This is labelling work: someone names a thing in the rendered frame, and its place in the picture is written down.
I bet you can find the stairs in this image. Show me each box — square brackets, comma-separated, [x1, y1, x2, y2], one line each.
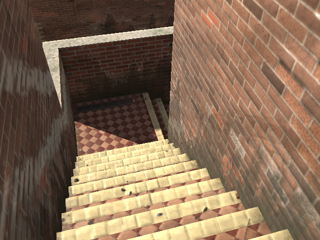
[56, 139, 294, 240]
[151, 98, 170, 140]

